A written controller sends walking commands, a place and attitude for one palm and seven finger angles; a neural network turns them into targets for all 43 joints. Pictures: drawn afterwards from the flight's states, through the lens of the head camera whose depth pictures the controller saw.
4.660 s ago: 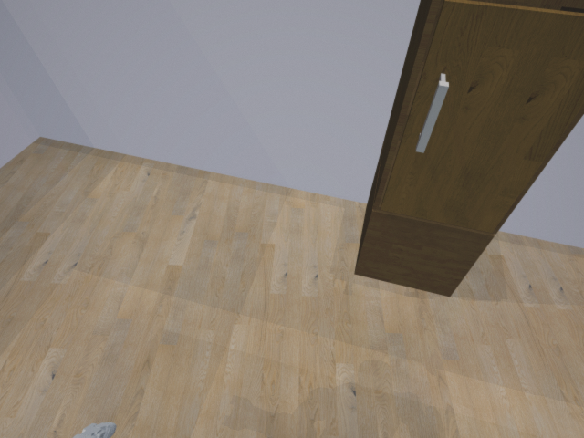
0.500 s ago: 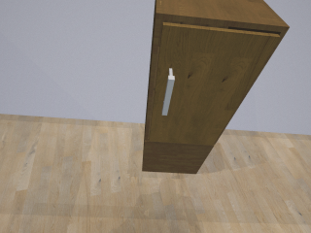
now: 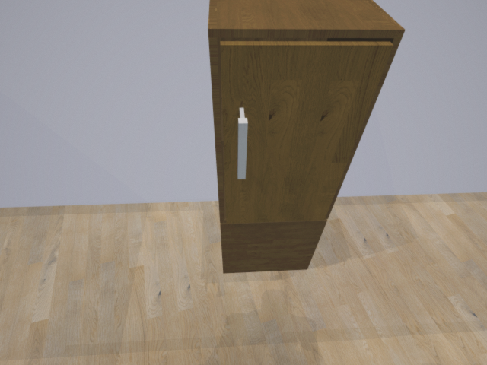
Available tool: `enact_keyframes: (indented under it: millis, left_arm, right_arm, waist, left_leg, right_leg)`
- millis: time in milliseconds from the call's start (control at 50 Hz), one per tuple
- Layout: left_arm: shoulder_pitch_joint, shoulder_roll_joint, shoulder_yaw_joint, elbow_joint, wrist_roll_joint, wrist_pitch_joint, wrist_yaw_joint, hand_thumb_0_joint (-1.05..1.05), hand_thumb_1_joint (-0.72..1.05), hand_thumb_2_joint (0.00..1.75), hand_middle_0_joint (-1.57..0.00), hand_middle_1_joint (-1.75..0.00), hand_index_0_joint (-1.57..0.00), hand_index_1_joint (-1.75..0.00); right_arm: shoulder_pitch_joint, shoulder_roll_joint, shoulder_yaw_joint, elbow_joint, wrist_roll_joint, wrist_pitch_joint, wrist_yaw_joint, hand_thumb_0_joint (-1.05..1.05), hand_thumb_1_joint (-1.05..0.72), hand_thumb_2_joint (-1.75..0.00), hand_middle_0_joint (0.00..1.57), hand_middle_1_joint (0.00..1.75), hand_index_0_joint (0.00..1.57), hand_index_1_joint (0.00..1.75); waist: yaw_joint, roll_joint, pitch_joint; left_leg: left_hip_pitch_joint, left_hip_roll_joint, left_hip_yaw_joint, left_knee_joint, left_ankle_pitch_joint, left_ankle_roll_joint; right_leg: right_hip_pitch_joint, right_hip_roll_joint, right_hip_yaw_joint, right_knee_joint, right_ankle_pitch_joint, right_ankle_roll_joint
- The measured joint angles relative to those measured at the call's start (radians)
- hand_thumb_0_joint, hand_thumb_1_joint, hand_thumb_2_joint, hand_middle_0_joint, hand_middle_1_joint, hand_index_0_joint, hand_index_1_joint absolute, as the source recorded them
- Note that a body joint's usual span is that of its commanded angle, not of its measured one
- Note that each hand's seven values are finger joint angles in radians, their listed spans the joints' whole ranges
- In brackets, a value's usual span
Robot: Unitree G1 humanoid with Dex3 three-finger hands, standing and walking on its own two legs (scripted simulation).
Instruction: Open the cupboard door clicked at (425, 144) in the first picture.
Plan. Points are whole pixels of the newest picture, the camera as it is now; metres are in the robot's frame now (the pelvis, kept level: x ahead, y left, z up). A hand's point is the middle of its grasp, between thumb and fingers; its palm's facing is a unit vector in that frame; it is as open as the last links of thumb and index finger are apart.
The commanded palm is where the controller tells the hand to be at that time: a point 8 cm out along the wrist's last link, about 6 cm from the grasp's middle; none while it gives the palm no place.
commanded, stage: look again from close up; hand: left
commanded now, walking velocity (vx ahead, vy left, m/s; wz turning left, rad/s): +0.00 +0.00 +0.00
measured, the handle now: (241, 145) +0.59 +0.03 +0.02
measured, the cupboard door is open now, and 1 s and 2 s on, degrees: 0 0 0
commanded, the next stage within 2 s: shuffle to correct the standing spot in 0.58 s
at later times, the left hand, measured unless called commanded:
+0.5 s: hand out of the picture +0.01 +0.16 -0.18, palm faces +0.02 -0.98 -0.20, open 7.4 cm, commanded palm none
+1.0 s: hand out of the picture +0.00 +0.14 -0.19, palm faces +0.04 -0.98 -0.18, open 7.4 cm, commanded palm none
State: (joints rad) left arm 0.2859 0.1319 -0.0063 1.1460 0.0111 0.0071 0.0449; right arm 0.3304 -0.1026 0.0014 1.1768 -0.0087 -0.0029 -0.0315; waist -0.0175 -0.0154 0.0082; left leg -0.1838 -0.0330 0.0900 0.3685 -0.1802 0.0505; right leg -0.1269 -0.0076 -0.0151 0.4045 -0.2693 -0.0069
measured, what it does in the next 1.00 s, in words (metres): stands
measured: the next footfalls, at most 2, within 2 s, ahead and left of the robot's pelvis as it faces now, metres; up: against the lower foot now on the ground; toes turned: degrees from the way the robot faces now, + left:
right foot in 1.60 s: +0.13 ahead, -0.35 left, +0.00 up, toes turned +3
left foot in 1.84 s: +0.11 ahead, -0.10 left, +0.00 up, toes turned +13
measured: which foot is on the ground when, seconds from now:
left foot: down 0.00-1.00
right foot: down 0.00-1.00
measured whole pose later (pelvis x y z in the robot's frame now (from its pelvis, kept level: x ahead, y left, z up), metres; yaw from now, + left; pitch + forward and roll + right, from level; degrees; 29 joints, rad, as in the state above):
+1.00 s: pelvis +0.03 -0.03 -0.01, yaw +2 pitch +2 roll +1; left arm 0.33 0.16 0.01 1.07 0.03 0.02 0.02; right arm 0.30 -0.13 -0.01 1.11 -0.03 0.00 -0.04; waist -0.01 -0.02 0.00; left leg -0.28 0.00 0.03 0.55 -0.30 0.01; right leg -0.18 0.03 -0.07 0.53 -0.38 -0.06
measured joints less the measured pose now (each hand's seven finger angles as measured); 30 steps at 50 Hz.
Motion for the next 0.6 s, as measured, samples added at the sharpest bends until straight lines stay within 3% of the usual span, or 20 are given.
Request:
enact_keyframes:
  millis: [60,140,220,360,600]
  left_arm:
    - [0.008,-0.007,0.0,0.002,-0.001,-0.002,-0.001,0.01,0.92,0.9,-0.2,-0.3,-0.2,-0.3]
    - [0.029,-0.017,-0.016,-0.028,0.007,-0.026,0.009,0.01,0.91,0.9,-0.2,-0.3,-0.2,-0.3]
    - [0.041,-0.019,-0.019,-0.041,0.005,-0.03,0.001,0.01,0.91,0.9,-0.2,-0.3,-0.2,-0.3]
    - [0.047,-0.009,-0.016,-0.049,0.005,-0.031,0.001,0.01,0.91,0.9,-0.2,-0.3,-0.2,-0.3]
    - [0.022,0.017,-0.012,-0.062,0.006,-0.027,-0.001,0.01,0.91,0.9,-0.2,-0.3,-0.2,-0.3]
  right_arm:
    - [0.002,-0.002,-0.001,0.001,0.0,-0.002,-0.002,0.01,-0.9,-0.9,0.2,0.3,0.2,0.3]
    - [0.0,-0.024,0.003,-0.059,-0.006,-0.001,0.016,0.01,-0.9,-0.9,0.2,0.3,0.2,0.3]
    - [0.003,-0.043,0.004,-0.1,-0.011,-0.01,0.016,0.01,-0.9,-0.9,0.19,0.3,0.2,0.3]
    - [-0.021,-0.061,0.009,-0.098,-0.009,-0.014,0.006,0.02,-0.93,-0.9,0.19,0.3,0.2,0.3]
    - [-0.066,-0.065,0.012,-0.083,-0.005,-0.024,0.003,0.02,-0.92,-0.9,0.19,0.3,0.2,0.3]
  waist:
    - [0.001,0.002,0.004]
    - [-0.008,0.029,0.017]
    - [-0.009,0.046,0.01]
    - [0.01,0.045,-0.014]
    - [0.016,0.009,-0.012]
  left_leg:
    - [-0.002,0.002,-0.002,-0.001,0.003,-0.002]
    - [-0.083,0.026,-0.019,0.116,-0.046,-0.007]
    - [-0.11,0.02,-0.026,0.171,-0.078,0.002]
    - [-0.074,0.01,-0.014,0.162,-0.091,0.001]
    - [-0.038,0.016,-0.007,0.118,-0.081,-0.01]
  right_leg:
    - [-0.002,0.002,-0.002,-0.001,0.002,-0.002]
    - [-0.044,0.022,-0.02,0.041,-0.012,-0.009]
    - [-0.07,0.016,-0.028,0.104,-0.051,-0.009]
    - [-0.05,0.004,-0.015,0.123,-0.077,-0.005]
    - [-0.021,0.012,-0.006,0.085,-0.067,-0.012]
